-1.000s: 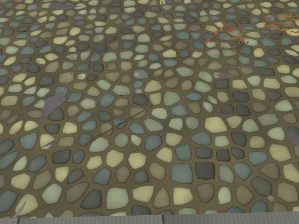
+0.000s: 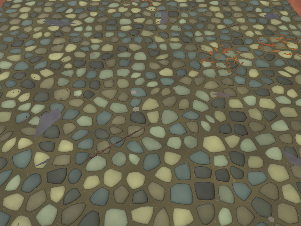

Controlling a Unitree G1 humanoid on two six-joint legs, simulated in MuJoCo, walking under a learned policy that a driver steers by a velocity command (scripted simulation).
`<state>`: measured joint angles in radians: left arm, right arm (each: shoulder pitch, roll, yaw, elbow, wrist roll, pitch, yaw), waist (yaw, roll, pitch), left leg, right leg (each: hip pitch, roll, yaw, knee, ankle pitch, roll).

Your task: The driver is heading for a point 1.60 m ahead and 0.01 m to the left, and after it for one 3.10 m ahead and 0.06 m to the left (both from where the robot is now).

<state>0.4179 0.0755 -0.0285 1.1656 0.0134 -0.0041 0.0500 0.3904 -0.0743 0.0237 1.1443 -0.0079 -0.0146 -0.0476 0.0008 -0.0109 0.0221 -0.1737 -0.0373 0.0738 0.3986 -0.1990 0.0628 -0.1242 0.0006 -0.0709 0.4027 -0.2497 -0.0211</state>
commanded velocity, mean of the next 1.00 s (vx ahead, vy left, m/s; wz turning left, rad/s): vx -0.04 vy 0.00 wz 0.00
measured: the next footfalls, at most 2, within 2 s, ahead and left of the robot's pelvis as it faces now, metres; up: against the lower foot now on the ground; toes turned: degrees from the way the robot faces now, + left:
right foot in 0.82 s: -0.08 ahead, -0.13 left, +0.00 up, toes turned -1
left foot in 1.50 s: +0.10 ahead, +0.10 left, +0.00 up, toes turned +4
